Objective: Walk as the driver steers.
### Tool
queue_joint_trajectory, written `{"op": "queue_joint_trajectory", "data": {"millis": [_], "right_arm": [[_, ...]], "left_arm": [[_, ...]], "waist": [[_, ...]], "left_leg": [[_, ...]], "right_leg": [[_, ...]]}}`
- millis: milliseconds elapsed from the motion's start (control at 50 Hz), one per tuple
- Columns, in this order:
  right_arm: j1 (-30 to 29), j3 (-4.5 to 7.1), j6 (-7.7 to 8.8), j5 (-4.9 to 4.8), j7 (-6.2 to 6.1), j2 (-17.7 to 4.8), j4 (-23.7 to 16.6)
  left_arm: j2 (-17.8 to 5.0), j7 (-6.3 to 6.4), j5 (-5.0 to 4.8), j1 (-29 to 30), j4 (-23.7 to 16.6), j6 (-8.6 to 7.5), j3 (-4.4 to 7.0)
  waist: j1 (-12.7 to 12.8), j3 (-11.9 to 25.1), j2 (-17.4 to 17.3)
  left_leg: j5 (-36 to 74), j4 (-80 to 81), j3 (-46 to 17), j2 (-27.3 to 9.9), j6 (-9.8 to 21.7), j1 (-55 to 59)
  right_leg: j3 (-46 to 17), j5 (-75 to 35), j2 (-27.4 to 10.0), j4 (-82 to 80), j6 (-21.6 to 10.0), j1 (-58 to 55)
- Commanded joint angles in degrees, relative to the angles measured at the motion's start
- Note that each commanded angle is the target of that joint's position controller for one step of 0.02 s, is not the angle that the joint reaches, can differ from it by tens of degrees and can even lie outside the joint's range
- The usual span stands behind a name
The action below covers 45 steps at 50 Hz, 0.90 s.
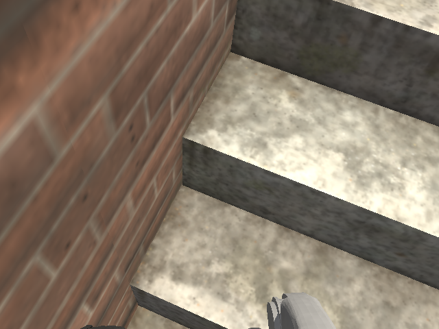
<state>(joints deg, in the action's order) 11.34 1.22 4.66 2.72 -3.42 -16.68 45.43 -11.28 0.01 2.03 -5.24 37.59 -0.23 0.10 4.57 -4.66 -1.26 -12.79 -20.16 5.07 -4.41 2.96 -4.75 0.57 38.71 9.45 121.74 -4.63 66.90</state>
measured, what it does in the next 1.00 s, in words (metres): climbs, turning right: right foot 0.28 m higher, then right foot 0.19 m higher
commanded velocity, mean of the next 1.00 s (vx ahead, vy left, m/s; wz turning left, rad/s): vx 1.00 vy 0.00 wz -0.55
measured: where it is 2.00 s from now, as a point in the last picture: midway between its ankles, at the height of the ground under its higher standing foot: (277, 328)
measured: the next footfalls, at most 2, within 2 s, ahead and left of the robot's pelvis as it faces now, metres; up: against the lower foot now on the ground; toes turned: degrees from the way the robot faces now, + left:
right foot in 0.04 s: +0.15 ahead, -0.11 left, +0.28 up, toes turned +7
right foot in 0.18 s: +0.13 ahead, -0.06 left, +0.19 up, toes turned -21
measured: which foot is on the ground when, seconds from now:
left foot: down 0.00-0.12, up 0.14-0.36, down 0.38-0.74, up 0.76-1.00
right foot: up 0.00-0.02, down 0.04-0.08, up 0.10-0.16, down 0.18-0.40, up 0.42-0.76, down 0.78-1.00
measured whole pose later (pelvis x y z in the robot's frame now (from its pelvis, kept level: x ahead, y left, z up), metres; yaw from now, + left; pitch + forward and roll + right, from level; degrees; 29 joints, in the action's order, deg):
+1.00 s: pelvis +0.18 -0.16 +0.16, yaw -26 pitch +4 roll -1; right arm -1.7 2.5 0.4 -1.2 -2.5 -10.2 28.9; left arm -2.8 0.3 5.4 -26.1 46.4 -7.4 1.7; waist 8.2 2.3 -6.4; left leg -34.1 -130.7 -1.3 -0.4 4.7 -60.3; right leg 3.9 27.5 -6.6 36.4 4.5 12.9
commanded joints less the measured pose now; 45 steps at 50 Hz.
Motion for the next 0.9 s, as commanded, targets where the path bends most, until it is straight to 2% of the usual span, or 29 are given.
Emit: {"op": "queue_joint_trajectory", "data": {"millis": [20, 60, 80, 100, 120, 140, 160, 180, 200, 220, 240, 260, 300, 320, 360, 380, 400, 420, 460, 500, 560, 640, 700, 740, 780, 800, 820, 860, 900], "right_arm": [[-17.9, 1.58, 3.26, -4.59, -0.35, -12.8, -8.4], [-24.6, 2.93, 5.01, -9.40, -0.99, -14.1, -11.7], [-15.0, 4.06, 4.03, -11.83, -1.64, -14.2, -12.2], [-8.1, 4.37, 3.62, -11.45, -2.80, -15.5, -13.8], [-4.9, 5.92, 3.04, -11.87, -3.38, -17.9, -13.8], [0.7, 6.29, 3.34, -6.89, -2.67, -18.4, -9.9], [-1.5, 2.38, 4.26, -1.89, -2.15, -8.9, -13.4], [-11.8, -0.47, 4.14, -3.44, -2.42, 0.6, -17.8], [-15.4, -1.99, 4.92, -3.52, -2.60, 7.6, -20.3], [-11.6, -3.88, 5.64, -3.61, -1.57, 11.6, -21.0], [-5.3, -3.53, 6.02, -3.37, -0.49, 6.7, -20.5], [-3.2, -3.58, 4.41, -4.08, -0.52, 5.8, -21.7], [-12.5, -5.14, -0.79, -8.69, 0.72, 8.5, -23.2], [-17.6, -5.03, -1.51, -7.76, 1.05, 8.4, -25.8], [-10.1, -3.16, -2.09, -5.04, -3.62, 8.4, -23.2], [5.4, -1.33, -1.95, -2.36, -5.02, 1.6, -20.3], [16.8, 0.99, -2.98, -1.09, -4.37, -8.1, -16.2], [-3.0, 2.10, -4.38, -1.05, -5.07, -14.1, -18.5], [-29.1, 0.06, -4.93, -4.93, -3.19, -3.0, -20.6], [-31.5, -3.11, -2.74, -5.77, -2.06, 5.5, -21.3], [-26.9, -0.44, -0.30, -4.29, -0.99, 0.1, -16.1], [-32.7, 1.33, -0.06, -4.19, -0.64, -4.2, -16.8], [-24.0, 1.85, -0.08, -4.71, -0.28, -3.5, -14.6], [-19.7, 2.10, -2.25, -3.85, 1.22, -2.6, -14.9], [-9.3, 1.32, -4.43, -5.82, -0.18, 0.8, -15.9], [-13.5, -0.46, -4.55, -7.72, -0.49, 9.5, -20.1], [-16.2, -0.67, -2.34, -7.49, -0.19, 10.3, -22.4], [-31.9, -3.36, 0.83, -5.94, -1.16, 15.0, -27.8], [-30.2, -2.77, 0.96, -4.82, 0.03, 9.6, -30.6]], "left_arm": [[-5.7, 3.18, 4.12, -3.6, -12.0, 3.40, 1.49], [-12.6, 4.25, 3.99, -19.4, -5.8, 4.83, 3.72], [-12.5, 2.11, 2.47, -10.9, -4.1, 4.06, 3.48], [-13.8, 0.31, 1.33, -6.5, -1.6, 3.12, 3.69], [-14.7, -1.00, -1.35, -6.9, -1.2, 2.51, 4.51], [-13.4, -1.04, -5.98, 7.0, -0.2, 1.86, 5.48], [-14.9, 1.65, -4.59, -1.8, 1.5, 2.27, 7.30], [-20.3, 3.09, -2.14, -14.7, 8.1, 1.62, 10.10], [-21.0, 3.35, 0.12, -25.0, 14.3, 0.52, 9.02], [-18.7, 3.04, 2.12, -21.3, 15.2, -0.57, 6.92], [-17.2, 2.14, 2.55, -6.6, 11.0, -0.45, 6.55], [-16.3, 1.32, 1.47, 5.5, 8.7, -0.89, 6.51], [-9.5, 0.76, -2.38, 12.9, 8.8, -4.46, 5.71], [-6.1, 1.61, -4.38, 6.5, 10.6, -5.04, 5.78], [-14.2, 0.87, -4.78, -4.7, 10.5, -3.93, 8.84], [-13.9, -1.68, -3.16, 5.2, 8.1, -3.21, 8.95], [-10.5, -3.14, -0.82, 12.8, 6.4, -2.75, 7.89], [-1.7, -3.52, -0.37, 5.4, 2.2, -0.53, 5.76], [-3.2, -2.90, 3.91, -3.8, 3.8, 2.48, 4.95], [-2.4, -2.29, 3.95, -8.1, 4.2, 3.34, 4.37], [-0.1, -2.47, 3.40, -13.1, 5.3, 3.00, 3.28], [-1.6, -1.49, -0.09, -16.1, 4.1, 3.30, 3.29], [-1.7, -1.86, -2.09, -12.0, 3.1, 1.74, 2.50], [-0.7, -3.11, -2.88, -12.6, 7.4, -2.60, 2.33], [1.1, -5.29, 0.83, -9.2, 10.1, -3.47, 1.21], [-3.1, -5.10, 1.48, -9.8, 9.5, -4.20, 0.88], [-12.7, -4.61, 0.89, -25.8, 11.9, -5.04, 4.25], [-8.4, -3.72, 2.10, -28.6, 10.5, -3.61, 4.02], [-16.1, 0.05, 2.44, -16.3, 2.7, -4.57, 8.15]], "waist": [[14.8, 11.3, -6.7], [20.6, 26.9, -9.4], [12.2, 31.9, 0.0], [7.1, 31.3, 4.7], [8.5, 30.4, 7.9], [1.8, 37.4, 33.6], [0.0, 42.3, 23.4], [5.1, 36.7, 17.1], [5.4, 24.0, 9.6], [-2.0, 18.2, 0.3], [-9.9, 12.4, -12.4], [-14.1, 5.5, -8.6], [-11.2, -8.0, -10.0], [-8.5, -5.6, -15.5], [-7.4, 7.9, -14.6], [-18.5, 8.9, -12.2], [-24.7, 11.9, -23.2], [-8.6, 15.7, -37.4], [3.1, 9.9, -29.1], [7.5, 11.0, -17.1], [11.2, 11.4, -2.2], [16.1, 11.6, -7.6], [8.5, 8.3, -7.9], [6.4, 4.0, 10.3], [-3.1, 4.5, 11.8], [-6.0, 3.1, 23.3], [-1.7, 10.9, 36.4], [1.6, 9.4, 25.1], [-0.9, 10.7, 26.9]], "left_leg": [[103.8, 12.0, 14.7, -8.0, -2.1, -16.7], [136.5, -2.7, 7.6, -10.3, 0.3, -5.3], [150.5, -11.9, 7.4, -8.6, -7.6, 11.1], [152.8, -20.6, 10.1, -2.5, -17.4, 7.6], [123.6, -49.2, 11.2, 7.1, -27.6, -8.7], [0.1, -100.0, -4.7, 13.2, -19.3, -43.4], [-14.8, -116.8, -16.6, 11.6, -11.5, -57.9], [-21.4, -127.4, -16.0, 9.3, -6.7, -66.1], [-28.5, -136.1, -15.7, 9.3, -3.7, -77.1], [-27.2, -135.3, -17.0, 9.3, -0.3, -81.8], [-25.0, -123.6, -10.3, 7.3, -0.1, -71.4], [-31.7, -113.0, -7.3, 8.2, -0.3, -60.0], [-19.9, -86.3, 1.1, 6.4, -1.3, -31.1], [-8.0, -69.8, 0.9, 3.2, -2.6, -17.6], [-12.9, -60.7, 1.0, 9.9, -3.1, -8.1], [-20.2, -49.2, -14.2, 5.2, -0.5, -11.1], [-34.5, -16.9, -32.9, -1.3, -0.3, -17.0], [-51.2, 5.1, -60.9, -12.5, 0.7, -33.7], [-59.2, -9.3, -49.4, -13.0, 5.4, -50.0], [-48.5, -18.4, -32.0, -15.7, 2.7, -55.5], [-44.1, -27.2, -18.2, -17.9, -0.5, -50.2], [-38.7, -28.0, -3.1, -19.1, -6.3, -48.1], [-25.2, -33.9, 2.4, -18.1, -6.3, -32.0], [-22.4, -53.1, 10.6, -9.4, -5.3, -21.1], [-12.9, -69.4, 7.0, -5.7, -0.8, -28.7], [-26.2, -88.4, 7.0, 0.6, -1.3, -41.4], [-31.9, -107.1, 8.7, 5.9, -2.1, -59.1], [-22.2, -114.9, 0.8, 4.5, -0.2, -68.4], [-20.7, -103.9, -16.1, -0.5, 3.1, -70.8]], "right_leg": [[7.3, -3.7, -0.5, -21.9, -2.1, -24.0], [5.6, -7.8, -1.4, -36.6, -4.5, -40.1], [9.2, -15.2, 2.6, -51.5, -6.4, -37.9], [16.9, -23.4, 7.7, -61.8, -8.2, -44.4], [9.5, -28.2, 3.7, -81.1, -16.3, -59.7], [-20.5, -42.7, -8.5, -82.2, -21.8, -89.5], [-24.4, -34.3, -9.3, -84.3, -21.5, -98.8], [-20.9, -44.0, -13.3, -79.3, -20.1, -98.4], [-15.8, -59.4, -15.4, -82.7, -17.4, -97.3], [-12.5, -67.8, -17.5, -83.8, -13.8, -95.1], [-6.3, -61.7, -15.4, -93.1, -10.5, -75.8], [-1.1, -49.1, -14.4, -104.8, -8.7, -51.5], [-2.9, -38.6, -8.0, -117.5, -6.9, -2.8], [-11.4, -40.9, -7.1, -118.3, -8.1, 2.3], [-17.9, -91.6, -12.4, -109.0, -10.4, -18.9], [-16.9, -110.1, -10.8, -86.1, -6.0, -25.3], [-13.1, -65.1, -0.9, -54.9, -2.5, -31.3], [-18.4, -34.9, 0.5, -31.6, 1.9, -32.0], [-15.3, -35.5, -5.4, -14.3, 4.1, -26.2], [-14.7, -34.6, -5.8, -9.5, 5.6, -26.7], [-8.4, -42.5, -5.8, -13.2, 3.1, -23.6], [-5.7, -38.8, -11.2, -41.9, 0.5, -35.5], [-2.1, -39.6, -18.0, -78.1, -2.8, -38.6], [4.2, -49.0, -13.1, -106.6, -2.1, -39.4], [6.1, -54.0, -12.0, -105.4, 0.3, -50.9], [-0.9, -101.5, -14.7, -88.3, 5.7, -51.1], [-3.2, -122.6, -17.7, -79.5, 2.4, -68.9], [-11.4, -105.5, -26.0, -87.5, -7.6, -71.8], [-22.6, -64.1, -37.0, -94.2, -9.0, -77.8]]}}
Velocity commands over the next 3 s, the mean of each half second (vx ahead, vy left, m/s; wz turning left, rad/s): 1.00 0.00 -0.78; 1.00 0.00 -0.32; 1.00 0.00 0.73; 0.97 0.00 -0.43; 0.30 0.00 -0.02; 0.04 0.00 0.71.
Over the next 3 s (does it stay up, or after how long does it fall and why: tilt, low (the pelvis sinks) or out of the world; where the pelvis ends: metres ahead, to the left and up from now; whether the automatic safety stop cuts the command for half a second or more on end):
stays up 0.33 -0.15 0.35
